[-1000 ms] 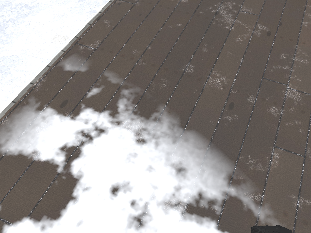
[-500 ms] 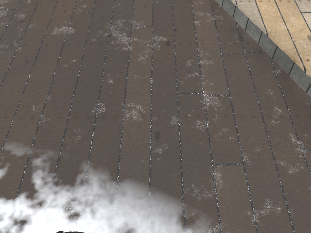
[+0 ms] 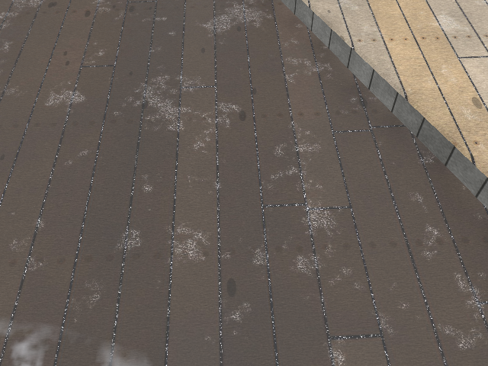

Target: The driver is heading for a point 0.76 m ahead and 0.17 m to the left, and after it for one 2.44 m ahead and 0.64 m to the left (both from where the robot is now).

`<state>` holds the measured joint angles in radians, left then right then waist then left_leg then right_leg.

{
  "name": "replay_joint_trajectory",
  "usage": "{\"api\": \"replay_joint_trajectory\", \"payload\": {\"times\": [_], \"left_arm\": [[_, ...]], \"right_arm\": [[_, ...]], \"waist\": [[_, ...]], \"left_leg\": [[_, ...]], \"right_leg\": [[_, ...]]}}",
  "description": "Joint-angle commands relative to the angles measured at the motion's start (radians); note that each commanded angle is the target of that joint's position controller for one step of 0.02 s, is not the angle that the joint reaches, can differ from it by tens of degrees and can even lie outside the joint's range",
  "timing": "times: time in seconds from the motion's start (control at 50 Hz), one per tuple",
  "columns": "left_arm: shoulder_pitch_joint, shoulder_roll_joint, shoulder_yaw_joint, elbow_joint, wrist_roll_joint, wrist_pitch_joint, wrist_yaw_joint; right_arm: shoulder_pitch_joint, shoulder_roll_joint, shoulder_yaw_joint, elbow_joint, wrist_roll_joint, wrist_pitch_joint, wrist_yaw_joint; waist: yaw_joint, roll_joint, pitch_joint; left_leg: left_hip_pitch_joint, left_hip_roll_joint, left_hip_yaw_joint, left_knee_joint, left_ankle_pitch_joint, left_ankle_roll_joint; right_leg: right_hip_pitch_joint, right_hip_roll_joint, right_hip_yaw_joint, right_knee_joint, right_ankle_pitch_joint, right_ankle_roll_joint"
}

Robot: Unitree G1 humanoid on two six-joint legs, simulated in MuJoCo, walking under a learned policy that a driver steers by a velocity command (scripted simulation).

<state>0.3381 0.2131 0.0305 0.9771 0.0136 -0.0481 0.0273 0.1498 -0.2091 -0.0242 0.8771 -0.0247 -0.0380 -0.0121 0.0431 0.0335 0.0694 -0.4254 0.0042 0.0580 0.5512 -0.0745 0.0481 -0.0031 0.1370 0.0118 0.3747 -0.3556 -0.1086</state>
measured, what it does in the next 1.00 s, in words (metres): steps on the spot, turning left: right foot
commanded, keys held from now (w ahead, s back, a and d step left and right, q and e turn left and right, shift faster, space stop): no key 0.42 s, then q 0.54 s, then w+q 0.04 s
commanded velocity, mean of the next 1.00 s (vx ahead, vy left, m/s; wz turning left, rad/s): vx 0.03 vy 0.00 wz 0.19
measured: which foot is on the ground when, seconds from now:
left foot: down 0.00-1.00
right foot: down 0.00-0.02, up 0.04-0.30, down 0.32-0.74, up 0.76-1.00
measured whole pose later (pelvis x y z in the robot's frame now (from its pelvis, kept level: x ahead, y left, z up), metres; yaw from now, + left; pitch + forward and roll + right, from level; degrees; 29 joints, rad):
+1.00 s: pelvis +0.05 -0.01 +0.01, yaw +16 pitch +2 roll -1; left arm 0.13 0.23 0.05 0.89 0.01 0.03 0.04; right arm 0.22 -0.25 -0.08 0.88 -0.02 0.03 -0.02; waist -0.03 0.00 0.05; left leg -0.34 -0.10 -0.12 0.43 -0.12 0.06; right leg -0.42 0.03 0.05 0.86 -0.44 0.02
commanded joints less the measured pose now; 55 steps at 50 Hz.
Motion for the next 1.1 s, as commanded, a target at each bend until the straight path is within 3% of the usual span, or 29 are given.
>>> {"api": "replay_joint_trajectory", "payload": {"times": [0.02,0.04,0.06,0.08,0.1,0.12,0.16,0.24,0.28,0.32,0.34,0.36,0.38,0.44,0.52,0.6,0.66,0.7,0.72,0.74,0.76,0.78,0.8,0.82,0.88,0.96,1.0,1.06,1.1], "left_arm": [[-0.006,0.128,0.016,-0.046,-0.018,-0.019,0.007],[0.165,0.047,0.004,-0.012,-0.046,-0.007,0.004],[0.141,0.102,0.015,0.012,-0.022,0.019,0.008],[0.081,0.107,0.021,0.013,0.001,0.033,0.006],[0.04,0.092,0.019,0.012,0.014,0.042,0.002],[0.018,0.078,0.017,0.014,0.013,0.053,-0.002],[0.041,0.049,0.006,0.039,0.015,0.074,-0.003],[0.021,0.043,-0.002,0.071,0.0,0.088,0.008],[0.027,0.035,-0.007,0.09,0.004,0.085,0.007],[0.013,0.05,-0.011,0.091,0.017,0.075,0.007],[0.0,0.073,-0.011,0.087,0.019,0.066,0.008],[-0.017,0.07,-0.014,0.098,0.005,0.059,0.007],[-0.03,0.05,-0.021,0.099,0.001,0.047,0.007],[-0.053,0.066,-0.018,0.1,-0.005,0.024,0.015],[-0.028,0.106,0.01,0.079,0.002,0.033,0.033],[-0.015,0.145,0.047,0.056,0.007,0.052,0.05],[-0.072,0.141,0.055,0.015,0.008,0.055,0.055],[-0.099,0.148,0.061,0.001,0.011,0.055,0.05],[-0.08,0.151,0.066,-0.001,0.014,0.058,0.045],[-0.068,0.117,0.063,-0.035,0.0,0.065,0.04],[-0.106,0.093,0.055,-0.066,-0.005,0.078,0.037],[-0.084,0.074,0.045,-0.063,0.002,0.082,0.029],[-0.108,0.071,0.043,-0.064,-0.002,0.08,0.023],[-0.141,0.078,0.043,-0.076,-0.005,0.071,0.02],[-0.136,0.095,0.043,-0.089,0.006,0.065,0.016],[-0.17,0.089,0.036,-0.127,-0.007,0.069,0.021],[-0.176,0.095,0.033,-0.148,0.002,0.065,0.012],[-0.093,0.102,0.033,-0.151,-0.002,0.052,0.003],[0.079,0.109,0.037,-0.101,0.001,0.037,0.016]], "right_arm": [[0.275,-0.158,-0.039,0.039,-0.012,-0.038,-0.024],[0.279,-0.197,-0.045,0.041,0.002,-0.029,-0.022],[0.237,-0.135,-0.026,0.032,0.03,-0.018,-0.009],[0.163,-0.111,-0.016,0.022,0.029,-0.015,-0.004],[0.096,-0.087,-0.006,0.014,0.018,-0.008,-0.007],[0.057,-0.069,0.003,0.015,0.01,-0.002,-0.015],[0.042,-0.083,0.004,0.032,-0.001,0.008,-0.021],[0.084,-0.124,-0.007,0.063,0.007,0.017,-0.017],[0.054,-0.129,-0.01,0.065,0.016,0.031,-0.015],[0.071,-0.117,-0.011,0.077,0.019,0.041,-0.013],[0.09,-0.108,-0.013,0.079,0.024,0.046,-0.01],[0.09,-0.091,-0.012,0.085,0.028,0.049,-0.007],[0.099,-0.081,-0.01,0.097,0.024,0.048,-0.004],[0.138,-0.073,-0.007,0.132,0.013,0.039,0.0],[0.062,-0.089,-0.012,0.09,0.016,0.033,0.002],[0.092,-0.069,-0.017,0.068,-0.002,0.043,0.001],[0.125,-0.059,-0.024,0.055,-0.01,0.05,-0.001],[0.152,-0.054,-0.027,0.051,-0.006,0.044,-0.002],[0.159,-0.087,-0.037,0.044,-0.007,0.035,-0.003],[0.173,-0.205,-0.069,0.031,-0.005,0.029,-0.005],[0.257,-0.234,-0.076,0.042,-0.007,0.031,0.004],[0.244,-0.237,-0.079,0.038,0.003,0.033,0.0],[0.18,-0.218,-0.082,0.016,0.004,0.04,-0.01],[0.123,-0.201,-0.081,-0.006,0.003,0.05,-0.018],[0.1,-0.152,-0.073,-0.022,0.005,0.061,-0.016],[0.137,-0.189,-0.09,-0.02,0.007,0.067,-0.011],[0.12,-0.197,-0.098,-0.03,0.005,0.075,-0.004],[0.021,-0.206,-0.108,-0.065,0.003,0.087,0.013],[-0.054,-0.165,-0.101,-0.094,0.007,0.089,0.008]], "waist": [[-0.124,-0.005,-0.185],[-0.059,0.182,-0.312],[-0.066,0.117,-0.325],[-0.046,0.045,-0.203],[-0.027,0.013,-0.136],[-0.008,0.027,-0.081],[0.009,0.089,-0.066],[-0.02,0.08,-0.107],[-0.006,0.078,-0.084],[-0.013,0.038,-0.028],[-0.04,-0.004,0.001],[-0.054,-0.084,0.038],[-0.066,-0.104,0.026],[-0.088,-0.094,-0.003],[-0.056,-0.082,0.002],[-0.054,-0.137,0.001],[-0.068,-0.127,-0.001],[-0.08,-0.102,-0.014],[-0.075,-0.03,-0.022],[-0.059,0.196,-0.031],[-0.105,0.281,-0.098],[-0.066,0.132,-0.127],[-0.057,0.029,-0.104],[-0.046,0.008,-0.083],[-0.045,0.065,-0.116],[-0.076,0.076,-0.138],[-0.077,0.097,-0.153],[-0.013,0.129,-0.121],[0.084,0.055,-0.067]], "left_leg": [[0.412,0.147,-0.152,-0.133,0.588,0.068],[0.595,0.388,-0.378,-0.071,1.026,0.263],[0.504,0.412,-0.45,-0.132,0.896,0.317],[0.368,0.369,-0.384,-0.187,0.683,0.297],[0.274,0.319,-0.333,-0.236,0.477,0.256],[0.176,0.272,-0.268,-0.285,0.333,0.209],[0.123,0.193,-0.195,-0.313,0.146,0.152],[0.149,0.193,-0.222,-0.333,-0.123,0.135],[0.086,0.173,-0.221,-0.348,-0.324,0.097],[0.019,0.154,-0.223,-0.363,-0.457,0.025],[0.036,0.117,-0.201,-0.351,-0.432,-0.002],[0.127,0.079,-0.153,-0.314,-0.333,-0.011],[0.228,0.075,-0.142,-0.263,-0.235,-0.009],[0.298,0.074,-0.137,-0.218,-0.116,0.001],[0.128,0.034,-0.125,-0.136,-0.123,0.011],[0.042,-0.015,-0.073,0.087,-0.199,0.017],[0.021,-0.001,-0.048,0.222,-0.31,0.035],[0.078,0.0,-0.047,0.105,-0.24,0.048],[0.124,0.025,-0.13,-0.008,-0.077,0.063],[0.169,0.199,-0.46,-0.153,0.175,0.149],[0.273,0.335,-0.729,-0.272,0.331,0.26],[0.287,0.319,-0.671,-0.257,0.244,0.277],[0.25,0.273,-0.571,-0.233,0.162,0.255],[0.22,0.224,-0.507,-0.245,0.083,0.218],[0.24,0.152,-0.42,-0.24,0.126,0.192],[0.268,0.151,-0.463,-0.251,0.043,0.191],[0.216,0.127,-0.502,-0.305,-0.302,0.192],[0.032,0.086,-0.521,-0.348,-0.539,0.151],[-0.185,-0.022,-0.431,-0.245,-0.612,0.046]], "right_leg": [[-0.103,-0.211,0.071,0.342,0.78,0.019],[-0.25,-0.071,0.029,0.579,0.038,0.061],[-0.285,-0.034,0.061,0.667,-0.279,0.059],[-0.303,-0.061,0.092,0.702,-0.273,0.064],[-0.302,-0.082,0.093,0.674,-0.228,0.07],[-0.27,-0.106,0.087,0.595,-0.188,0.081],[-0.207,-0.106,0.036,0.445,-0.15,0.103],[-0.165,-0.116,-0.002,0.268,-0.049,0.106],[-0.103,-0.118,-0.024,0.145,0.063,0.094],[-0.082,-0.164,0.041,0.021,0.115,0.071],[-0.148,-0.207,0.104,-0.02,0.046,0.057],[-0.285,-0.217,0.132,-0.063,-0.046,0.048],[-0.345,-0.229,0.149,-0.11,-0.073,0.055],[-0.334,-0.228,0.134,-0.136,-0.01,0.068],[-0.235,-0.245,0.112,-0.083,0.043,0.029],[-0.248,-0.358,0.14,-0.049,0.094,-0.05],[-0.276,-0.438,0.134,0.024,0.32,-0.103],[-0.269,-0.403,0.071,0.119,0.405,-0.055],[-0.282,-0.34,0.012,0.226,0.322,-0.003],[-0.409,-0.158,-0.123,0.456,0.067,0.078],[-0.519,-0.031,-0.066,0.685,-0.339,0.096],[-0.524,-0.084,0.038,0.793,-0.293,0.089],[-0.539,-0.108,0.046,0.808,-0.213,0.09],[-0.549,-0.132,0.053,0.765,-0.14,0.091],[-0.502,-0.125,0.03,0.642,-0.083,0.116],[-0.475,-0.104,0.033,0.498,-0.078,0.134],[-0.41,-0.094,0.022,0.429,-0.093,0.13],[-0.193,-0.056,-0.011,0.241,-0.11,0.097],[0.072,-0.073,-0.023,-0.046,-0.019,0.051]]}}
Next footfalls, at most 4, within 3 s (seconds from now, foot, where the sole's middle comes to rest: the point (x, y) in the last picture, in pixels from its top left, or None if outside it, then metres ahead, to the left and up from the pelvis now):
0.32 right None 0.06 -0.12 -0.77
1.12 right None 0.13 -0.11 -0.77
1.56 left None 0.25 0.20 -0.77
2.08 right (212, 313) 0.60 0.16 -0.77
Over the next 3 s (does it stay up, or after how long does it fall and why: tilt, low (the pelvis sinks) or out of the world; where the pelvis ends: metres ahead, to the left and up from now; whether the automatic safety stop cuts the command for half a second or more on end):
stays up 0.95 0.26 0.01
